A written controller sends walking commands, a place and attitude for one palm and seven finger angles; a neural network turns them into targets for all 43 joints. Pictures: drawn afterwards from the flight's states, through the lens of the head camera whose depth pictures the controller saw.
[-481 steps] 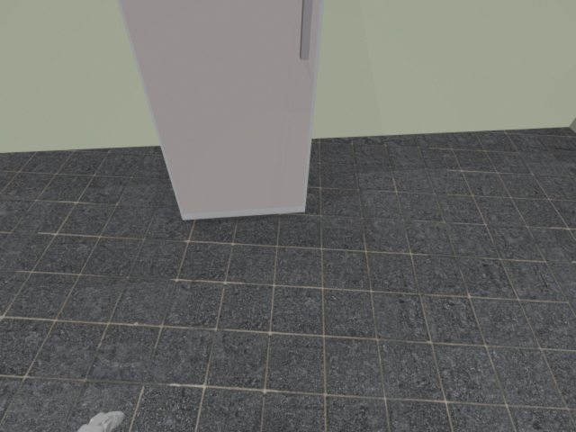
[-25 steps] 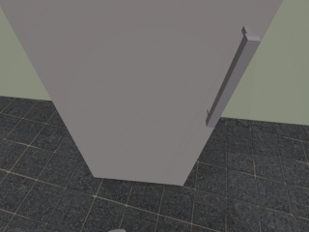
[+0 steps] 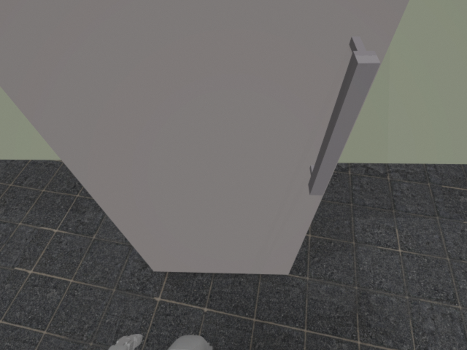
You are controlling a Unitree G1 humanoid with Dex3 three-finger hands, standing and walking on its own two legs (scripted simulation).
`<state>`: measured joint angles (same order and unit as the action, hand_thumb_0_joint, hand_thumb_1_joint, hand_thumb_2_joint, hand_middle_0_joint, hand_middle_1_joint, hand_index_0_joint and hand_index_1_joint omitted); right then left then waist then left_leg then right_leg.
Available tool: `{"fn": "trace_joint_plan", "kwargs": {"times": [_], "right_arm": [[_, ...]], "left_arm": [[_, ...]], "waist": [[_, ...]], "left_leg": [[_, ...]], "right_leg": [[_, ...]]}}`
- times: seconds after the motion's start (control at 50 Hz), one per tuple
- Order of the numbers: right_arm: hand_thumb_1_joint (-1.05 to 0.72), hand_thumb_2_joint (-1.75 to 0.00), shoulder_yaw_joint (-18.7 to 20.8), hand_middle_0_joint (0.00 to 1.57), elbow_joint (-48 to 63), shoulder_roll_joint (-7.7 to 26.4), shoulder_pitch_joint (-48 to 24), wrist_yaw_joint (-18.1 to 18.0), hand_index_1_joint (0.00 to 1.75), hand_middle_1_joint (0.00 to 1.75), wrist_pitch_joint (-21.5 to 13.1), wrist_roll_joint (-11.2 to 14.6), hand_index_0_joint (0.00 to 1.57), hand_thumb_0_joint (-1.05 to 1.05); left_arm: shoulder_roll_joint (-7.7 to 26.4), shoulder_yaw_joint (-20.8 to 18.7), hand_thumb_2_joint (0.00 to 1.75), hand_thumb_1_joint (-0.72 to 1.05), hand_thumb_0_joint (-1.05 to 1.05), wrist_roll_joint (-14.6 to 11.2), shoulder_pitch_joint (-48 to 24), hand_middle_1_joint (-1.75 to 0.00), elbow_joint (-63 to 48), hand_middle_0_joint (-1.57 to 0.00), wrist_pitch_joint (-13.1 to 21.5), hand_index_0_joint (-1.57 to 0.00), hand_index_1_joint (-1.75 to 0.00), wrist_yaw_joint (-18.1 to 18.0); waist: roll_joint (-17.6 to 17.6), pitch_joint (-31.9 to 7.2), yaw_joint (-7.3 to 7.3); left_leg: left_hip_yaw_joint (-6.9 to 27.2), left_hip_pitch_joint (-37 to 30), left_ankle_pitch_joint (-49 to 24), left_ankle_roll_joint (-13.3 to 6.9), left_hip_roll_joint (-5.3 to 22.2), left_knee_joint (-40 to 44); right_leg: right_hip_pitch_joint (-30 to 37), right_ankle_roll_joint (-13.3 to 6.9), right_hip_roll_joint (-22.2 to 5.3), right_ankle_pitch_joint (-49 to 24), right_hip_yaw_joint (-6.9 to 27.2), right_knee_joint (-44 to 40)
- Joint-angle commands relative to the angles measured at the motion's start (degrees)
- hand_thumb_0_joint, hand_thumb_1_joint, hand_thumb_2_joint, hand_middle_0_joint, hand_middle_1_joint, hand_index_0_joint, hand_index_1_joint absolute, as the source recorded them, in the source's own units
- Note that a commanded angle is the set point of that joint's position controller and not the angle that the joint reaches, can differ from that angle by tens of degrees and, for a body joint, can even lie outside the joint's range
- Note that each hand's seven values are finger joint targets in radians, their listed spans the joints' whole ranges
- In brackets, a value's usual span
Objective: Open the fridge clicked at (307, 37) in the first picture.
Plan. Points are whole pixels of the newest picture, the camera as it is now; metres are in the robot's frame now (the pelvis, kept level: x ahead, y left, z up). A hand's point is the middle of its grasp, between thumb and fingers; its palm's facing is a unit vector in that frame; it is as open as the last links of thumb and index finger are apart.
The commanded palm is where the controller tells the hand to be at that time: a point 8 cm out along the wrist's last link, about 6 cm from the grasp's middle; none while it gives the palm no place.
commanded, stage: come to a stop and stand still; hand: right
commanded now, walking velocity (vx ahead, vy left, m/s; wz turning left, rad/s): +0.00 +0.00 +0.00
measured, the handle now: (331, 130) +0.41 -0.13 +0.15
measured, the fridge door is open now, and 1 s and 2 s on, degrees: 0 0 0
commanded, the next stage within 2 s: look again from close up in 1.68 s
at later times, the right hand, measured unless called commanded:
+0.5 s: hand out of the picture -0.01 -0.13 -0.17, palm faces -0.01 +0.96 -0.27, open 7.4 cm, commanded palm none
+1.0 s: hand out of the picture -0.05 -0.11 -0.18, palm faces +0.03 +0.98 -0.18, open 7.4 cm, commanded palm none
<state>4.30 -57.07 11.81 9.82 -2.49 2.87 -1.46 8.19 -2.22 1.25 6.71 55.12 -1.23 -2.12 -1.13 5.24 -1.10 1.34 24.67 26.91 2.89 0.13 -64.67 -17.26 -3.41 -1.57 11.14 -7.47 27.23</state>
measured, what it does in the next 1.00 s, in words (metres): steps on the spot: left foot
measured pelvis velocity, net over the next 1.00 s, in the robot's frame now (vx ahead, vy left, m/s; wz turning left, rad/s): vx -0.04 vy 0.05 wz -0.01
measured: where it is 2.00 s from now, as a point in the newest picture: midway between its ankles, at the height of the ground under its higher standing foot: outside the picture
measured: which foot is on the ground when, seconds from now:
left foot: up 0.00-0.12, down 0.14-1.00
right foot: down 0.00-1.00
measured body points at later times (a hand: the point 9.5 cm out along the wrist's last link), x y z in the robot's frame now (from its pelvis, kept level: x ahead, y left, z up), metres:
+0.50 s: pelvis -0.06 +0.05 -0.02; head -0.08 +0.09 +0.43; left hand -0.09 +0.28 -0.19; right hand -0.01 -0.18 -0.15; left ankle -0.06 +0.16 -0.74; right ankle +0.04 -0.08 -0.74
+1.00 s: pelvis -0.04 +0.05 +0.00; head -0.03 +0.06 +0.44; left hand -0.03 +0.27 -0.17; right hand -0.05 -0.16 -0.16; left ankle -0.06 +0.16 -0.74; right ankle +0.04 -0.08 -0.74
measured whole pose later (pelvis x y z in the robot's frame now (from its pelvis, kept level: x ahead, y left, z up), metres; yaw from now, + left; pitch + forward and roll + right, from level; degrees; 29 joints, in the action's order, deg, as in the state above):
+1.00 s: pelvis -0.04 +0.05 +0.00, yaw +0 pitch -1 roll +0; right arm -0.5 -62.4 7.3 18.8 -1.4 -0.8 -1.2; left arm 8.7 -0.4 1.0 17.4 61.2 0.3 -1.2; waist 1.2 1.4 -0.1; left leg -0.8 10.9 18.4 -0.9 -0.1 -30.5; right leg -18.1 1.0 -1.5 7.6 -0.9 26.9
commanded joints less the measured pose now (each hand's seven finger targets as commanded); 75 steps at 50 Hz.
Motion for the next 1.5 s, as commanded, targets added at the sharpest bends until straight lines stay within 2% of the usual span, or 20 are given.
{"fn": "trace_joint_plan", "kwargs": {"times": [0.0,0.02,0.04,0.08,0.1,0.14,0.16,0.2,0.24,0.28,0.3,0.32,0.36,0.4,0.46,0.54,0.62,0.94,1.18,1.48], "right_arm": [[-0.90,-0.90,-1.02,0.20,1.87,4.60,6.57,-0.65,0.30,0.30,-1.60,1.00,0.20,0.00],[-0.90,-0.90,-1.71,0.20,5.67,3.72,5.73,-0.55,0.30,0.30,-1.66,0.55,0.20,0.00],[-0.90,-0.90,-1.16,0.20,5.96,3.49,6.35,-0.17,0.30,0.30,-2.07,0.40,0.20,0.00],[-0.90,-0.90,-1.48,0.20,5.16,4.29,7.37,0.17,0.30,0.30,-3.20,0.18,0.20,0.00],[-0.90,-0.90,-1.43,0.20,5.19,5.29,8.23,0.13,0.30,0.30,-3.32,-0.01,0.20,0.00],[-0.90,-0.90,-1.98,0.20,5.92,8.43,5.52,0.17,0.30,0.30,-3.62,-0.34,0.20,0.00],[-0.90,-0.90,-2.19,0.20,6.40,8.91,4.20,0.25,0.30,0.30,-4.00,-0.38,0.20,0.00],[-0.90,-0.90,-2.03,0.20,6.75,8.11,2.28,-0.01,0.30,0.30,-4.17,-0.15,0.20,0.00],[-0.90,-0.90,-2.49,0.20,6.84,7.34,1.28,0.15,0.30,0.30,-3.61,0.11,0.20,0.00],[-0.90,-0.90,-2.60,0.20,6.87,6.64,2.25,0.26,0.30,0.30,-3.07,0.18,0.20,0.00],[-0.90,-0.90,-2.50,0.20,6.47,6.38,3.75,0.26,0.30,0.30,-2.76,0.25,0.20,0.00],[-0.90,-0.90,-2.43,0.20,5.95,6.48,5.22,0.22,0.30,0.30,-2.61,0.21,0.20,0.00],[-0.90,-0.90,-2.40,0.20,5.20,6.67,7.05,0.27,0.30,0.30,-2.69,0.06,0.20,0.00],[-0.90,-0.90,-2.02,0.20,5.03,6.75,7.02,0.37,0.30,0.30,-2.78,0.29,0.20,0.00],[-0.90,-0.90,-1.96,0.20,5.16,6.54,5.75,0.43,0.30,0.30,-3.03,0.41,0.20,0.00],[-0.90,-0.90,-2.00,0.20,3.56,5.14,7.91,0.76,0.30,0.30,-2.96,0.75,0.20,0.00],[-0.90,-0.90,-2.26,0.20,1.80,4.36,9.60,0.84,0.30,0.30,-3.23,0.68,0.20,0.00],[-0.90,-0.90,-3.25,0.20,-3.17,2.35,11.81,0.75,0.30,0.30,-4.57,0.54,0.20,0.00],[-0.90,-0.90,-3.18,0.20,-4.37,3.84,10.73,0.65,0.30,0.30,-4.92,0.38,0.20,0.00],[-0.90,-0.90,-3.13,0.20,-4.43,5.36,8.82,0.50,0.30,0.30,-4.71,0.45,0.20,0.00]], "left_arm": [[15.89,-3.82,0.90,0.90,0.00,-0.46,2.78,-0.30,-2.90,-0.20,2.26,-0.20,-0.30,0.28],[12.00,-2.87,0.90,0.90,0.00,-0.16,5.38,-0.30,-4.63,-0.20,1.32,-0.20,-0.30,1.69],[12.16,-3.04,0.90,0.90,0.00,0.22,5.96,-0.30,-4.97,-0.20,1.05,-0.20,-0.30,1.87],[9.97,-2.42,0.90,0.90,0.00,0.16,7.54,-0.30,-5.64,-0.20,0.68,-0.20,-0.30,1.63],[8.69,-2.24,0.90,0.90,0.00,-0.12,7.26,-0.30,-6.44,-0.20,0.62,-0.20,-0.30,1.66],[5.42,-1.66,0.90,0.90,0.00,-0.18,7.62,-0.30,-7.53,-0.20,0.07,-0.20,-0.30,2.02],[4.42,-1.39,0.90,0.90,0.00,0.22,8.11,-0.30,-7.51,-0.20,-0.23,-0.20,-0.30,2.26],[5.95,-1.45,0.90,0.90,0.00,0.10,8.96,-0.30,-7.07,-0.20,-0.06,-0.20,-0.30,2.22],[6.83,-1.34,0.90,0.90,0.00,-0.10,11.04,-0.30,-5.70,-0.20,0.06,-0.20,-0.30,2.08],[7.61,-1.03,0.90,0.90,0.00,0.20,11.54,-0.30,-4.75,-0.20,0.26,-0.20,-0.30,2.19],[8.09,-0.98,0.90,0.90,0.00,0.36,11.45,-0.30,-4.61,-0.20,0.19,-0.20,-0.30,2.14],[8.26,-0.97,0.90,0.90,0.00,0.39,11.40,-0.30,-4.37,-0.20,0.06,-0.20,-0.30,2.13],[7.64,-0.62,0.90,0.90,0.00,0.34,11.79,-0.30,-3.84,-0.20,-0.07,-0.20,-0.30,2.14],[6.81,-0.44,0.90,0.90,0.00,0.42,14.10,-0.30,-2.92,-0.20,-0.05,-0.20,-0.30,2.02],[5.43,0.04,0.90,0.90,0.00,0.39,17.58,-0.30,-1.13,-0.20,0.35,-0.20,-0.30,1.83],[6.36,0.43,0.90,0.90,0.00,0.44,17.42,-0.30,-0.17,-0.20,1.16,-0.20,-0.30,1.51],[5.77,0.66,0.90,0.90,0.00,0.26,16.97,-0.30,0.94,-0.20,1.29,-0.20,-0.30,1.38],[5.91,0.93,0.90,0.90,0.00,-0.44,14.32,-0.30,4.34,-0.20,2.79,-0.20,-0.30,0.80],[7.65,1.02,0.90,0.90,0.00,-0.52,10.44,-0.30,5.35,-0.20,3.20,-0.20,-0.30,0.55],[8.30,1.32,0.90,0.90,0.00,-0.52,7.88,-0.30,6.82,-0.20,2.87,-0.20,-0.30,0.50]], "waist": [[8.03,-16.28,1.31],[8.52,-17.11,1.42],[16.36,-16.90,1.68],[14.60,-13.45,1.70],[8.55,-10.86,1.75],[-5.51,-6.17,3.32],[-3.75,-6.54,3.46],[-12.91,-4.71,4.04],[-8.63,-1.71,4.74],[-0.03,3.01,4.03],[2.19,4.62,3.26],[0.77,5.71,2.55],[-2.16,6.33,1.91],[-4.94,4.36,2.69],[-3.53,1.30,3.70],[1.67,1.45,2.18],[-0.59,1.63,1.63],[1.90,-0.16,1.57],[0.73,-2.76,1.17],[0.26,-2.76,0.78]], "left_leg": [[1.87,2.81,3.66,-2.23,5.04,16.32],[-2.81,-3.51,-1.40,-2.74,1.39,20.34],[-3.77,-2.26,-4.33,-2.66,-0.28,23.21],[-3.29,-6.54,-8.99,-3.83,-0.18,31.92],[0.30,-7.48,-12.61,-5.14,1.86,35.16],[10.70,-3.32,-14.27,-9.80,11.96,40.81],[10.94,-2.13,-14.28,-10.83,12.99,41.19],[9.27,-0.82,-14.68,-9.89,10.65,39.24],[6.19,5.47,-1.46,-8.04,8.44,39.91],[4.14,7.25,8.42,-6.26,4.82,39.15],[3.75,5.91,10.60,-5.89,3.80,39.00],[3.89,4.26,11.99,-5.84,3.56,39.73],[5.67,4.17,14.38,-6.53,5.02,42.76],[8.00,6.32,16.10,-7.72,7.02,45.49],[7.26,6.50,13.19,-8.10,7.05,44.94],[4.46,0.46,8.93,-6.79,3.91,40.72],[5.96,-0.98,9.32,-7.38,5.17,43.54],[3.54,-5.21,-5.22,-5.90,4.28,43.72],[2.64,-10.57,-17.54,-5.14,5.39,43.48],[1.75,-13.73,-23.41,-4.68,6.02,44.25]], "right_leg": [[16.14,-5.89,-18.54,-40.04,14.67,3.95],[10.83,-4.72,-14.04,-27.05,10.05,3.25],[12.06,-4.24,-11.69,-24.29,10.35,2.46],[5.81,-2.87,-9.48,-19.14,10.08,4.96],[1.23,-1.35,-7.48,-11.22,8.74,7.30],[-3.55,2.75,-0.72,10.89,3.06,12.84],[-1.11,3.43,0.81,12.21,3.57,13.48],[-0.99,3.02,0.03,9.00,4.31,12.09],[4.34,3.10,-0.47,7.17,5.80,7.53],[1.75,2.23,-2.18,10.79,8.60,1.19],[-1.37,1.80,-2.76,14.74,9.99,-1.69],[-4.06,1.70,-2.77,17.07,10.28,-2.94],[-4.20,2.20,-1.62,15.08,8.47,-0.95],[-0.40,2.94,-0.50,10.70,6.54,3.53],[3.88,3.15,-0.41,7.87,6.29,4.43],[-1.29,2.15,-1.99,11.98,10.78,-3.30],[-1.70,2.61,-1.40,9.66,10.16,-2.20],[4.23,2.28,-3.55,1.23,11.12,-5.40],[7.67,2.20,-3.95,-9.09,9.94,-4.08],[8.82,2.57,-3.87,-11.95,9.45,-4.12]]}}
